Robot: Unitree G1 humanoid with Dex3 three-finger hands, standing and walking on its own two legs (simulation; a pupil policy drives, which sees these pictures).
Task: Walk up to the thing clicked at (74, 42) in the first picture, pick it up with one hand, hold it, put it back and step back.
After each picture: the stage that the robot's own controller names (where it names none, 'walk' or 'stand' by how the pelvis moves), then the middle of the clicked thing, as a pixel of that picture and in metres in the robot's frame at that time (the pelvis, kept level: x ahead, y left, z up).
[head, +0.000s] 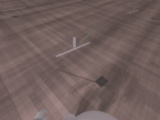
stand; (74, 42) +1.64 +0.39 -0.65
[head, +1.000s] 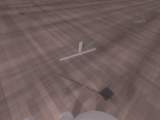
walk; (80, 47) +1.53 +0.17 -0.63
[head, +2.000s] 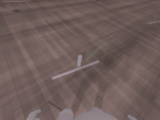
walk; (79, 60) +1.00 +0.12 -0.64
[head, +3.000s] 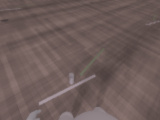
walk; (71, 78) +0.64 +0.20 -0.64
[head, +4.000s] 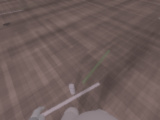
walk; (72, 89) +0.43 +0.21 -0.63
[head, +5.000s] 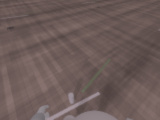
stand; (71, 98) +0.37 +0.19 -0.66
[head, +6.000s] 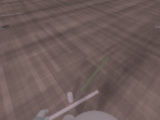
stand; (70, 97) +0.36 +0.20 -0.66
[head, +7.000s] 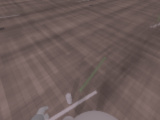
stand; (69, 99) +0.36 +0.21 -0.66
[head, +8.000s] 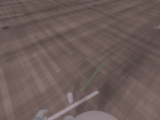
stand; (70, 98) +0.37 +0.20 -0.66
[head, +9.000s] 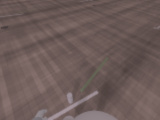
stand; (70, 98) +0.36 +0.20 -0.66
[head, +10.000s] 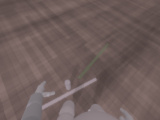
go down; (68, 85) +0.40 +0.20 -0.59
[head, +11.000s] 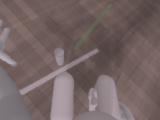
go down; (59, 58) +0.46 +0.22 -0.24
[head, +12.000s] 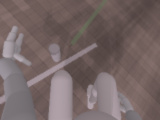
close in; (55, 54) +0.46 +0.23 -0.23
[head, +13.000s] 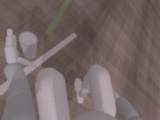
close; (29, 48) +0.45 +0.27 -0.16
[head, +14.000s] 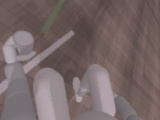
lift; (25, 48) +0.44 +0.27 -0.16
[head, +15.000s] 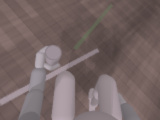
lift; (52, 59) +0.37 +0.25 -0.04
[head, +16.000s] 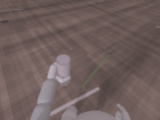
hold; (64, 72) +0.31 +0.17 +0.08
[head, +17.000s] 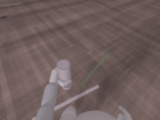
hold; (65, 76) +0.30 +0.16 +0.03
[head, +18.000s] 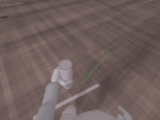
hold; (66, 76) +0.31 +0.15 +0.03
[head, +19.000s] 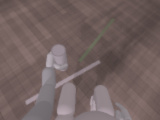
crouch; (61, 60) +0.41 +0.18 -0.04
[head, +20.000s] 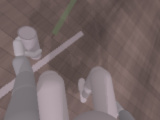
lower; (32, 46) +0.46 +0.26 -0.16
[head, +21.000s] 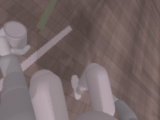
lower; (18, 42) +0.46 +0.28 -0.17
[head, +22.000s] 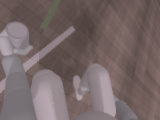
lower; (21, 42) +0.46 +0.28 -0.17
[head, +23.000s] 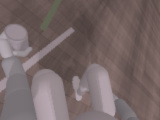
lower; (20, 44) +0.45 +0.28 -0.17
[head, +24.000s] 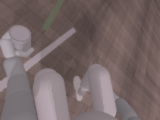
lower; (22, 44) +0.44 +0.28 -0.16
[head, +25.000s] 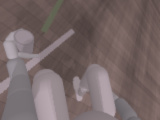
open; (25, 47) +0.45 +0.27 -0.17
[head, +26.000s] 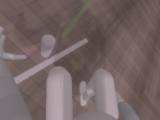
stand; (47, 48) +0.45 +0.25 -0.19
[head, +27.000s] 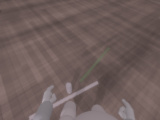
stand; (69, 88) +0.40 +0.18 -0.55
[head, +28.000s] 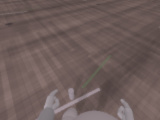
stand; (71, 94) +0.41 +0.18 -0.60
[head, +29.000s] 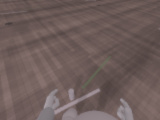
stand; (71, 94) +0.41 +0.17 -0.60
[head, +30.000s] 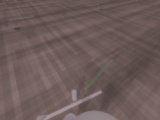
stand; (74, 95) +0.43 +0.17 -0.65
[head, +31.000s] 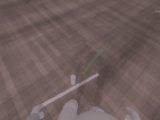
walk; (73, 80) +0.48 +0.16 -0.63
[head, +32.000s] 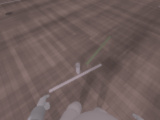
walk; (77, 68) +0.70 +0.19 -0.63
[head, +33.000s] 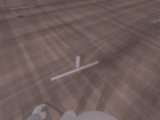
stand; (77, 62) +0.98 +0.20 -0.64
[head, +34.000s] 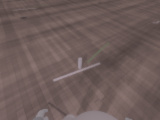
stand; (80, 63) +0.98 +0.17 -0.66
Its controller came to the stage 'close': yes
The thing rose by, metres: 0.69
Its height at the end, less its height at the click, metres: +0.00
